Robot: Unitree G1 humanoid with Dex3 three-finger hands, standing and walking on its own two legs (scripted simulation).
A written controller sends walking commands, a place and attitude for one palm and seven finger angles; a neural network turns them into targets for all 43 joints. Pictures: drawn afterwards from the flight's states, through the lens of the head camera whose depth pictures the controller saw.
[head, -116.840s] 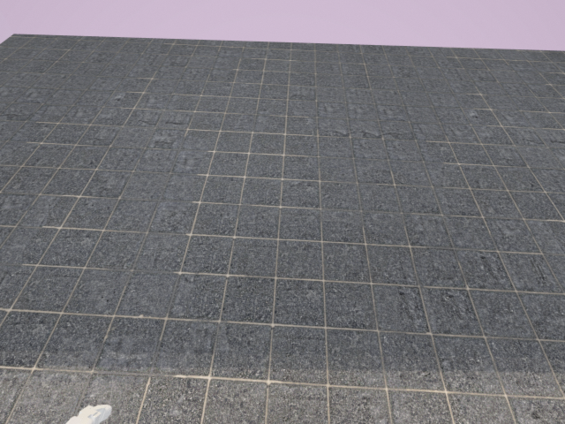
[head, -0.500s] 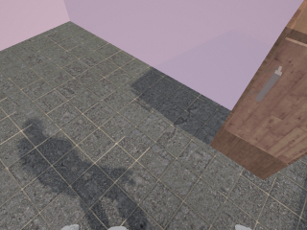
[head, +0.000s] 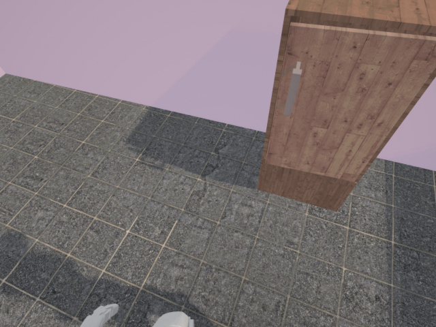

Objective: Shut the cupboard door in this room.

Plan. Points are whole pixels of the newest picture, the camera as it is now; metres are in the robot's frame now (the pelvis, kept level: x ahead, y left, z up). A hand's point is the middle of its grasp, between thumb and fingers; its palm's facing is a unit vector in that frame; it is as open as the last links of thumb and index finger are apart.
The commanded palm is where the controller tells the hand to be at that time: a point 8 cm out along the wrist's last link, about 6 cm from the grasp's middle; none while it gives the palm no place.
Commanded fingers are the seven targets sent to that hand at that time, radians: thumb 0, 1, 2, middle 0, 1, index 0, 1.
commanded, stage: turn to face it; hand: left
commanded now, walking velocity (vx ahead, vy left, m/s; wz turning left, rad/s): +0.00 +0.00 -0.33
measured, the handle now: (292, 89) +0.74 -0.19 -0.04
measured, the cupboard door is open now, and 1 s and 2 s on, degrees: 3 3 3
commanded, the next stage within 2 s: take the last steps up to it in 0.28 s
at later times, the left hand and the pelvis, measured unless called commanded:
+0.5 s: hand (141, 325) +0.14 +0.18 -0.16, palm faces -0.15 -0.96 -0.22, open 7.4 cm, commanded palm none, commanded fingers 0.00 0.90 0.90 -0.20 -0.30 -0.20 -0.30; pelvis +0.03 -0.01 +0.00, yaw -10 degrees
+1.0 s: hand (182, 281) +0.23 +0.11 -0.17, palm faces -0.26 -0.95 -0.15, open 7.4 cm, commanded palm none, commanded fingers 0.00 0.90 0.90 -0.20 -0.30 -0.20 -0.30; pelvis +0.15 -0.07 +0.01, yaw -16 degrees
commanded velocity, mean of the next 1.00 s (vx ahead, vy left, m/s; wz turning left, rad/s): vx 0.18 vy -0.10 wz -0.22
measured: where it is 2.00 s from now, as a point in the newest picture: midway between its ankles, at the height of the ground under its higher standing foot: (286, 314)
